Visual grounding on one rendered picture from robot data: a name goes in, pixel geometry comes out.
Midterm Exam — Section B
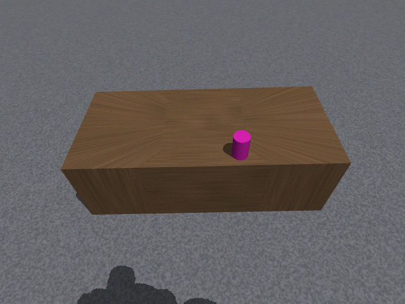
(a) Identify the can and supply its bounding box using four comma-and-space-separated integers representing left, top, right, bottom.
232, 130, 251, 160

